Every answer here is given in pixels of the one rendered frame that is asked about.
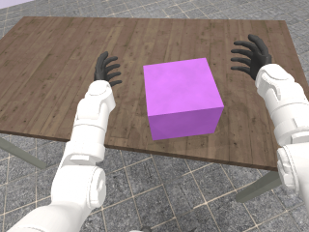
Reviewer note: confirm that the left robot forearm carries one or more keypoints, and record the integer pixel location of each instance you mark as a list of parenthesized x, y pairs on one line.
[(86, 145)]

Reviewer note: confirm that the right robot forearm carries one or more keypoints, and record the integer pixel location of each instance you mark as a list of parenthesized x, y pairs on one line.
[(286, 103)]

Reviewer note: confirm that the robot left hand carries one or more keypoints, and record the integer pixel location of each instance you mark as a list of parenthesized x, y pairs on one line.
[(101, 71)]

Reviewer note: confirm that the robot right hand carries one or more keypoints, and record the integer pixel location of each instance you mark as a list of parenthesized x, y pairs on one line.
[(259, 56)]

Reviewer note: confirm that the left robot upper arm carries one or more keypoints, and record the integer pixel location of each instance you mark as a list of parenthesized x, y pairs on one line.
[(76, 192)]

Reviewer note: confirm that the table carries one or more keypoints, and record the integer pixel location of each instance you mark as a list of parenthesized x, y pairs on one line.
[(47, 64)]

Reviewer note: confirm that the right robot upper arm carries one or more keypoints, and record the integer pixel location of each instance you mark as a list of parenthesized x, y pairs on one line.
[(293, 169)]

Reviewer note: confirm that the carton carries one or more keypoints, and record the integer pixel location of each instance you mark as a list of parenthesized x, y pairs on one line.
[(182, 99)]

